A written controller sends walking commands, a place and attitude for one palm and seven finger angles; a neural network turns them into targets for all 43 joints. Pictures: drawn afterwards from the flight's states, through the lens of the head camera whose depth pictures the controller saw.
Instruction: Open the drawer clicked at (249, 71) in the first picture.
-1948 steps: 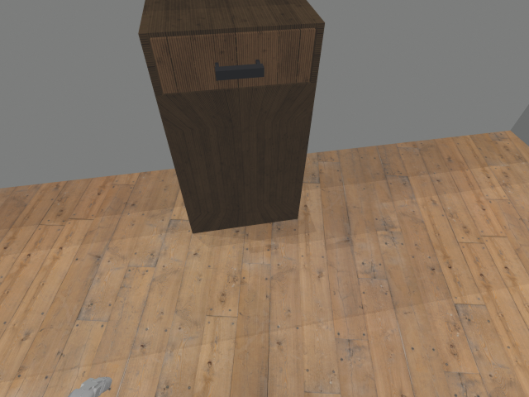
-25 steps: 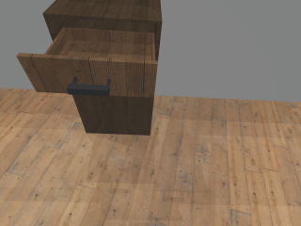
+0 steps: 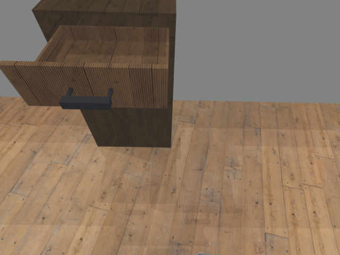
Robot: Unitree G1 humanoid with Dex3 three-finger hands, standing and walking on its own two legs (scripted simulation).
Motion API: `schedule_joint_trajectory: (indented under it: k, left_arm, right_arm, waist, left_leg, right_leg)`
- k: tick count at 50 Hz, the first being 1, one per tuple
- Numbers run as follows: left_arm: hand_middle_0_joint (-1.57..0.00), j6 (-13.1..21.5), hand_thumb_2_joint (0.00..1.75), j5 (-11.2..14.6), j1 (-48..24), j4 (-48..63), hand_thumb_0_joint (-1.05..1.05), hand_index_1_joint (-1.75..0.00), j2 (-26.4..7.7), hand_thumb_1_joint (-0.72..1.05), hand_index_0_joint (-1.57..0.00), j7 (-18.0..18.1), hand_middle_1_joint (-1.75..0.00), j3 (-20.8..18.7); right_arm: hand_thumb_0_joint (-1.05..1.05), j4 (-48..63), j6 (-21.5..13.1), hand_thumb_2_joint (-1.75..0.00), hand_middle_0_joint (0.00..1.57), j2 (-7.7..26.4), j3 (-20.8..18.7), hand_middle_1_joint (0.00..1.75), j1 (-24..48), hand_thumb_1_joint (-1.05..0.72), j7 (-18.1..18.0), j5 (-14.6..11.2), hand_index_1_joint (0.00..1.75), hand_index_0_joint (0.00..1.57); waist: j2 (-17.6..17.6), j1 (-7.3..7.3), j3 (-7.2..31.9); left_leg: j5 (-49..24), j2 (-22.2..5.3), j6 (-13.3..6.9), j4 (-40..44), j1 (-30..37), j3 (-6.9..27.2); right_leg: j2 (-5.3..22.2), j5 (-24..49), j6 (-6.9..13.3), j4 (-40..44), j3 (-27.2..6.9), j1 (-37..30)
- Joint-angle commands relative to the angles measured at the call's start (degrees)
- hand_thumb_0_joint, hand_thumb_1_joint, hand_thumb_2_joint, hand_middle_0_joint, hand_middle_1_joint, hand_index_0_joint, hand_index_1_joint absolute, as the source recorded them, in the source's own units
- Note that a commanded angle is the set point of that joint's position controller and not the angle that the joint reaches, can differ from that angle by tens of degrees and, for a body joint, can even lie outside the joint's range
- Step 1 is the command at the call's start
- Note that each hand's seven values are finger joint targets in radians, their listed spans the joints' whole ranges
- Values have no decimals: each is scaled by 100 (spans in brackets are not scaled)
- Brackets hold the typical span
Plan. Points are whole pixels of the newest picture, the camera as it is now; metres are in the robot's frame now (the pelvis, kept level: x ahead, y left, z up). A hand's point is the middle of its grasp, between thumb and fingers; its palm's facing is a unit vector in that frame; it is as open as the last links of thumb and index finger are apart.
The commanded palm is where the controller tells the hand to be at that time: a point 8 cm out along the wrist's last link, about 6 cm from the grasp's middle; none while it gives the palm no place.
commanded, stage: come to a stop and stand still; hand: left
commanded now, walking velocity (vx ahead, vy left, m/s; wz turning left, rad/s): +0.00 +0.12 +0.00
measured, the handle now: (88, 97) +0.52 +0.26 +0.04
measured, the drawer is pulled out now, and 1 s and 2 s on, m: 0.30 0.30 0.30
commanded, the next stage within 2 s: look again from close up in 0.40 s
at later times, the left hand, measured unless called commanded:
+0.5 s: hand out of the picture -0.03 +0.17 -0.17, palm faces +0.05 -0.98 -0.19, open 7.4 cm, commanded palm none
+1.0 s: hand out of the picture +0.03 +0.18 -0.16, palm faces +0.02 -0.97 -0.25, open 7.3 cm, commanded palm none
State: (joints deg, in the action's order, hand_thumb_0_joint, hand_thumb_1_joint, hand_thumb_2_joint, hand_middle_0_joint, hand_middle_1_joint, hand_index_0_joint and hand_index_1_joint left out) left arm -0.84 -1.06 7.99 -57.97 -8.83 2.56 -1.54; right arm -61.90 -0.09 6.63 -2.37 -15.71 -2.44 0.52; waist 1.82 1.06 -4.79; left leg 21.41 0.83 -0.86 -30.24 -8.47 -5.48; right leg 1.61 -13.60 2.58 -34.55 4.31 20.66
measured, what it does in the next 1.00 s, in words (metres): stands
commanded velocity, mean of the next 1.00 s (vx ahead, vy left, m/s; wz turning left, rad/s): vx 0.03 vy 0.02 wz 0.00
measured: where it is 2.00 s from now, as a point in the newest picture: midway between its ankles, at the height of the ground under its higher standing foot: outside the picture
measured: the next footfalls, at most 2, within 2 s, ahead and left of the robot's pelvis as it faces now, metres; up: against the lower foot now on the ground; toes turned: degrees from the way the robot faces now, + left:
none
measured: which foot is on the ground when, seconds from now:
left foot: down 0.00-1.00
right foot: down 0.00-1.00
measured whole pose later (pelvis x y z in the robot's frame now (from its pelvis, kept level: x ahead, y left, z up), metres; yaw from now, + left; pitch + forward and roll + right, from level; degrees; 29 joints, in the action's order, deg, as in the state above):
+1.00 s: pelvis +0.03 +0.00 +0.01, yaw +0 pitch -1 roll +1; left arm 1.4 -0.6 15.1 -65.2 -7.0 2.3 0.3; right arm -63.1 -2.3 8.8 1.2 -18.8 -2.2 0.8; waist -4.1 0.4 -2.4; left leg 19.9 0.9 -1.1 -22.7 -2.0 -5.1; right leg 1.1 -13.9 2.0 -30.0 4.4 15.4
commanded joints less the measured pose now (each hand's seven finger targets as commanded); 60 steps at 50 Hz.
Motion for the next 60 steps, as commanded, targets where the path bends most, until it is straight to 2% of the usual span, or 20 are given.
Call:
schedule_joint_trajectory:
  k: [1,6,8,11,17,22,23,24,25,28,31,42,53,54,55,56,57,58,59,60]
  left_arm:
    - [-20,20,90,-4,376,237,0,-30,-678,90,-20,37,-30,-180]
    - [-20,9,90,-23,349,219,0,-30,-814,90,-20,-1,-30,-159]
    - [-20,2,90,-22,319,211,0,-30,-825,90,-20,-17,-30,-160]
    - [-20,4,90,0,298,180,0,-30,-816,90,-20,-41,-30,-170]
    - [-20,79,90,6,880,-100,0,-30,-480,90,-20,-95,-30,-75]
    - [-20,150,90,36,1140,-343,0,-30,-384,90,-20,-72,-30,21]
    - [-20,248,90,37,1830,-632,0,-30,-480,90,-20,168,-30,128]
    - [-20,272,90,38,1517,-414,0,-30,-779,90,-20,106,-30,54]
    - [-20,267,90,27,1254,-352,0,-30,-733,90,-20,47,-30,54]
    - [-20,255,90,21,1160,-351,0,-30,-476,90,-20,-26,-30,89]
    - [-20,303,90,52,1245,-502,0,-30,-211,90,-20,-52,-30,166]
    - [-20,340,90,84,1197,-627,0,-30,-221,90,-20,-19,-30,119]
    - [-20,309,90,85,958,-586,0,-30,-439,90,-20,-15,-30,74]
    - [-20,359,90,39,1777,-840,0,-30,-723,90,-20,208,-30,-6]
    - [-20,1321,89,-1256,-3430,7235,0,-32,-2425,88,-20,211,-32,342]
    - [-20,774,88,-1289,-849,5916,0,-33,-1936,85,-20,609,-33,203]
    - [-21,388,87,-1009,-509,5489,0,-34,-1500,83,-21,952,-34,257]
    - [-21,-1,86,-1292,816,4982,0,-36,-668,81,-21,996,-36,760]
    - [-21,39,85,-1538,289,5888,0,-37,-799,78,-21,1035,-37,838]
    - [-21,143,84,-2098,508,5971,0,-39,-1395,76,-21,1181,-39,332]
  right_arm:
    - [0,159,68,-90,20,552,-101,30,-585,-90,-23,68,30,20]
    - [0,216,130,-90,20,468,-39,30,-680,-90,57,62,30,20]
    - [0,119,138,-90,20,475,-17,30,-877,-90,85,76,30,20]
    - [0,-25,120,-90,20,488,30,30,-1140,-90,120,102,30,20]
    - [0,-14,-26,-90,20,567,92,30,-888,-90,92,96,30,20]
    - [0,-171,-80,-90,20,443,165,30,-1048,-90,52,38,30,20]
    - [0,272,-184,-90,20,804,181,30,-143,-90,117,24,30,20]
    - [0,403,-113,-90,20,459,206,30,-623,-90,111,44,30,20]
    - [0,295,-124,-90,20,415,210,30,-950,-90,104,78,30,20]
    - [0,294,-160,-90,20,456,227,30,-1238,-90,111,82,30,20]
    - [0,269,-209,-90,20,493,270,30,-1238,-90,79,28,30,20]
    - [0,-33,-280,-90,20,477,323,30,-1138,-90,-1,41,30,20]
    - [0,-185,-204,-90,20,581,294,30,-890,-90,-8,44,30,20]
    - [0,183,-231,-90,20,927,126,30,-195,-90,65,-52,30,20]
    - [0,2197,-1070,-90,20,1903,102,30,130,-90,-225,-314,30,20]
    - [0,2087,-1554,-90,20,1495,33,30,430,-90,-388,-155,30,20]
    - [0,1681,-1665,-90,20,1452,-76,30,514,-90,-410,-240,30,20]
    - [0,1769,-1675,-90,20,1119,53,30,333,-90,-377,-299,30,20]
    - [0,2232,-1721,-90,20,1283,72,30,689,-90,-336,-285,30,20]
    - [0,2293,-1670,-90,20,1459,36,30,708,-90,-315,-110,30,20]
  waist:
    - [-464,-132,557]
    - [226,-86,206]
    - [256,-19,173]
    - [283,33,31]
    - [-489,-259,-231]
    - [-282,-232,-264]
    - [-1086,-472,-476]
    - [-1099,-146,236]
    - [-1142,-16,43]
    - [-602,-14,180]
    - [219,-28,-65]
    - [-138,-33,77]
    - [-207,-59,198]
    - [1580,-465,412]
    - [-414,134,2987]
    - [-1412,-252,2743]
    - [-2077,-266,1921]
    - [-1448,-206,1470]
    - [-764,-156,939]
    - [-135,-158,1446]
  left_leg:
    - [-1824,-838,-99,446,-324,566]
    - [198,-418,-42,416,-577,427]
    - [299,-322,-75,448,-269,335]
    - [391,-324,-122,691,-193,345]
    - [738,-758,-244,1631,-1111,877]
    - [206,-719,-168,1586,-979,768]
    - [-645,-744,10,568,-995,210]
    - [215,-367,34,534,-901,421]
    - [195,-418,-45,802,-837,528]
    - [376,-699,-201,1173,-997,843]
    - [-73,-681,-227,1238,-998,871]
    - [-1842,-674,-152,1216,-229,645]
    - [-1760,-694,-83,1212,-56,550]
    - [-2160,-907,-26,-146,-591,247]
    - [-2867,-63,-245,566,408,463]
    - [-3938,-97,-199,745,492,366]
    - [-3300,-208,44,756,292,388]
    - [-3145,-237,108,780,-69,531]
    - [-2704,-183,14,672,-417,682]
    - [-2556,-78,-97,403,-510,603]
  right_leg:
    - [734,1671,213,347,-876,-676]
    - [986,-669,314,1509,-1495,-307]
    - [943,-1518,262,1916,-1523,-25]
    - [770,-1796,105,2065,-1279,120]
    - [338,-666,-4,1349,-716,-835]
    - [435,-178,6,1441,-763,-1002]
    - [688,1314,35,877,-670,-808]
    - [825,-220,212,1156,-1180,-784]
    - [747,-997,304,1114,-1206,-357]
    - [359,-736,160,850,-767,-513]
    - [382,-291,133,967,-838,-661]
    - [454,1576,134,695,-732,-1050]
    - [546,2025,159,789,-745,-1342]
    - [690,4556,-134,596,-747,-1702]
    - [194,3632,72,287,-1616,-1771]
    - [38,2329,225,245,-1098,-1730]
    - [34,1056,156,476,-851,-988]
    - [-48,805,99,515,-810,-772]
    - [-56,1071,128,606,-926,-576]
    - [-80,1262,137,552,-970,-638]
